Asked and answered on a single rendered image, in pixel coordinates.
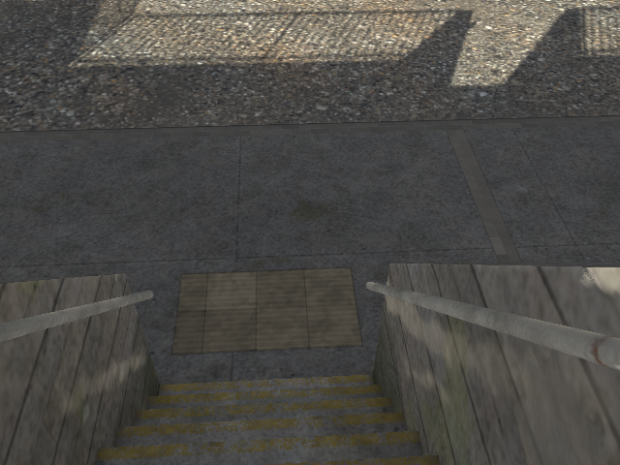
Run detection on stairs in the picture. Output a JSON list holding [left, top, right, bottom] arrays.
[[95, 374, 441, 465]]

